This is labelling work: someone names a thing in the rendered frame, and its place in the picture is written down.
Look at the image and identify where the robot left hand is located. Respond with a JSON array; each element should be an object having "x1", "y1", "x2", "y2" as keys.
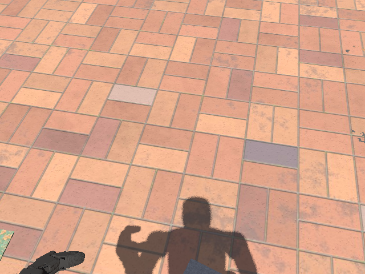
[{"x1": 19, "y1": 251, "x2": 85, "y2": 274}]

